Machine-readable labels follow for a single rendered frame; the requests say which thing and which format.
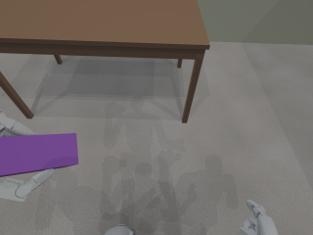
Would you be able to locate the robot left thigh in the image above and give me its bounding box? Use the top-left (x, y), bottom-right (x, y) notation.
top-left (105, 225), bottom-right (134, 235)

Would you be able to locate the right robot hand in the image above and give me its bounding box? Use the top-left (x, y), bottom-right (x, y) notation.
top-left (241, 199), bottom-right (279, 235)

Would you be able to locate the table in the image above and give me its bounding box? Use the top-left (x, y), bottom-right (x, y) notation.
top-left (0, 0), bottom-right (210, 123)

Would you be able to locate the left robot hand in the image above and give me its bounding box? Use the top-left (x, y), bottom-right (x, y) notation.
top-left (0, 110), bottom-right (55, 202)

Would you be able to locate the sponge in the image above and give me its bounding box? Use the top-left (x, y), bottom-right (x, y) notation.
top-left (0, 133), bottom-right (79, 177)

